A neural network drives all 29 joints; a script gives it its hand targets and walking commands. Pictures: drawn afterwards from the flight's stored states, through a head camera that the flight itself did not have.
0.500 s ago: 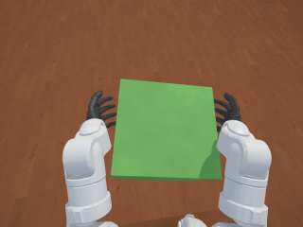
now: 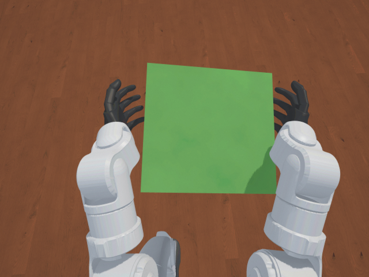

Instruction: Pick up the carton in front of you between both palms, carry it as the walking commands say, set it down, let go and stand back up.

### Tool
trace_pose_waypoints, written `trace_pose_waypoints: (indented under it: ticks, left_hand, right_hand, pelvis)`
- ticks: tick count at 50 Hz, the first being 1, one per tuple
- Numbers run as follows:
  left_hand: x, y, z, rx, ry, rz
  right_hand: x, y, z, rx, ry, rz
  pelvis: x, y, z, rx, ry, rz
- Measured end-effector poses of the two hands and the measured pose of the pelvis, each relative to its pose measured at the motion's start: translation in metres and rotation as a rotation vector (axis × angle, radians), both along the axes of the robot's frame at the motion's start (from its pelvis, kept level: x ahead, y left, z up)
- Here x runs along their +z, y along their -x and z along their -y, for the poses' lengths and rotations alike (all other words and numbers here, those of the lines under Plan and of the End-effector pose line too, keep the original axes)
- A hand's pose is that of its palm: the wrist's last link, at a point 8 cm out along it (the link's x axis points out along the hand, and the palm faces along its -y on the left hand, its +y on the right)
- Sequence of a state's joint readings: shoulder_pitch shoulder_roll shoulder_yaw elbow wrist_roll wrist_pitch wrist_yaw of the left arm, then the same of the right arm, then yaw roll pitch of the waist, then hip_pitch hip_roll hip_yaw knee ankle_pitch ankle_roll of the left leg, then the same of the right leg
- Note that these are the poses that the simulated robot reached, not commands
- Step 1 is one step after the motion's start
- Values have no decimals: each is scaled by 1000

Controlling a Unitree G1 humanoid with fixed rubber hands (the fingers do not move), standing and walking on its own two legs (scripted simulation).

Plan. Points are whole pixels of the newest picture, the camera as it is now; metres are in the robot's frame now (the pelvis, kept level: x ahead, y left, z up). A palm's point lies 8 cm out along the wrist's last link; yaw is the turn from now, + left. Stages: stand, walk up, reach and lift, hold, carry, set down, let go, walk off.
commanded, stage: carry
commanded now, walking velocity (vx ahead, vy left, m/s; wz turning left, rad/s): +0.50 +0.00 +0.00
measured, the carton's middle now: (196, 139) +0.38 +0.02 +0.05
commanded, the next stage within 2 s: none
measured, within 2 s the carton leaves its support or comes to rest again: neither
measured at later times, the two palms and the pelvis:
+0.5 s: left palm out of the picture +0.67 +0.14 +0.19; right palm out of the picture +0.70 -0.16 +0.19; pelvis +0.35 -0.02 +0.03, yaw +1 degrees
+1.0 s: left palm out of the picture +1.00 +0.12 +0.21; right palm out of the picture +0.98 -0.17 +0.21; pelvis +0.65 +0.01 +0.08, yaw -1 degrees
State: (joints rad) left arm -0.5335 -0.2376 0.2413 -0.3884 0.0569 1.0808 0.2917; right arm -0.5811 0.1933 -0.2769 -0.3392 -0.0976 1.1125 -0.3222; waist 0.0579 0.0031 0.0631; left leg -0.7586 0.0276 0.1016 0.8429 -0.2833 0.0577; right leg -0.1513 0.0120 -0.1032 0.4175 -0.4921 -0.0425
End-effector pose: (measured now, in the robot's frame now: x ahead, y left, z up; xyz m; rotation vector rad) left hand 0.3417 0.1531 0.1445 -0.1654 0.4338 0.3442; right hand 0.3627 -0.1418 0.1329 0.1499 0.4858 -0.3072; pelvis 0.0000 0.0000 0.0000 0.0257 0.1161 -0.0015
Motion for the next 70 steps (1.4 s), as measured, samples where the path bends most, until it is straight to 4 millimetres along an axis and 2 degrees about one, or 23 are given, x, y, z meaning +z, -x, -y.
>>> trace_pose_waypoints:
  ticks: [4, 8, 12, 17, 20, 24, 29, 32, 39, 44, 47, 51, 55, 58, 61, 65, 70]
  left_hand:
    - [-3, -71, 4, -85, -4, -22]
    - [-2, -128, 15, -159, -2, -112]
    - [10, -176, 23, -169, 24, -124]
    - [33, -237, 23, -139, 24, -59]
    - [42, -275, 21, -106, 4, -36]
    - [44, -324, 19, -42, -32, -50]
    - [39, -366, 12, 35, -15, -159]
    - [48, -400, 12, 49, -2, -153]
    - [79, -503, 20, -13, -20, -64]
    - [73, -583, 22, -91, -19, -78]
    - [63, -624, 27, -151, -12, -135]
    - [64, -670, 35, -167, 23, -163]
    - [79, -714, 38, -156, 29, -110]
    - [91, -746, 37, -133, 6, -62]
    - [99, -774, 35, -94, -26, -34]
    - [96, -799, 30, -40, -32, -108]
    - [99, -824, 23, 4, 6, -140]
  right_hand:
    - [8, -55, 4, -28, 26, -10]
    - [12, -93, 14, -57, 3, -88]
    - [27, -136, 21, -74, -9, -90]
    - [57, -208, 22, -49, 12, -17]
    - [67, -258, 21, -18, 27, 12]
    - [63, -326, 18, 41, 50, 9]
    - [52, -390, 10, 75, 43, -103]
    - [56, -423, 10, 58, 22, -106]
    - [85, -507, 20, 8, 29, -12]
    - [87, -571, 22, -23, 42, -26]
    - [82, -597, 26, -51, 24, -80]
    - [84, -631, 32, -72, -2, -111]
    - [101, -679, 35, -69, -1, -55]
    - [114, -720, 35, -44, 7, 2]
    - [119, -763, 33, -5, 21, 37]
    - [113, -806, 28, 40, 38, -32]
    - [114, -839, 20, 41, 21, -74]
  pelvis:
    - [-4, -66, -12, -12, -14, 31]
    - [15, -116, -20, -7, 5, 29]
    - [33, -164, -21, -11, 28, 22]
    - [40, -229, -10, -2, 38, 17]
    - [38, -274, 1, 5, 42, 18]
    - [28, -334, 20, 24, 63, 43]
    - [45, -388, 32, 16, 39, 41]
    - [55, -418, 34, 18, 29, 35]
    - [64, -505, 22, 7, 18, 15]
    - [56, -580, 4, -16, -8, 32]
    - [65, -615, -3, -12, -3, 36]
    - [83, -656, -6, -11, 12, 26]
    - [93, -698, -1, -10, 26, 19]
    - [93, -734, 7, -8, 29, 20]
    - [85, -772, 19, 1, 37, 38]
    - [93, -804, 28, 11, 36, 40]
    - [106, -832, 31, 19, 20, 30]
